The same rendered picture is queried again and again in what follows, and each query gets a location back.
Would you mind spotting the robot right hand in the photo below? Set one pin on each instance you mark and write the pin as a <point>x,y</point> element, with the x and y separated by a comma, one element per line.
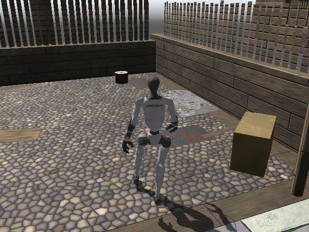
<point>170,126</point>

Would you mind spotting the robot right thigh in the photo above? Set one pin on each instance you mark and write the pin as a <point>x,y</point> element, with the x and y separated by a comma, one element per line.
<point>163,151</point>

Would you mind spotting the robot left hand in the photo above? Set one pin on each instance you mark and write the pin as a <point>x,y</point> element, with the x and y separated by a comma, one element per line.
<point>125,147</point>

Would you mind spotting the robot right upper arm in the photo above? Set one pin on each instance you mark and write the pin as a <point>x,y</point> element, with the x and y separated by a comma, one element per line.
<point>171,109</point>

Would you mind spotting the humanoid robot head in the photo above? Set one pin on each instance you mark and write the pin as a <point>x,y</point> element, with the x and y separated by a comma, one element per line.
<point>153,84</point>

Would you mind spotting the robot left upper arm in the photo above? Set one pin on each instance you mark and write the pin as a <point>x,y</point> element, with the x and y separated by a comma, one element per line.
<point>136,110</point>

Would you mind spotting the right robot forearm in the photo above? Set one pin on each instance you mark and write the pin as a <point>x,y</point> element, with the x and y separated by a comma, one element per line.
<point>175,124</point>

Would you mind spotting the left robot forearm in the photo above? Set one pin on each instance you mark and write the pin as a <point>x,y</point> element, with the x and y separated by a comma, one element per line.
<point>129,131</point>

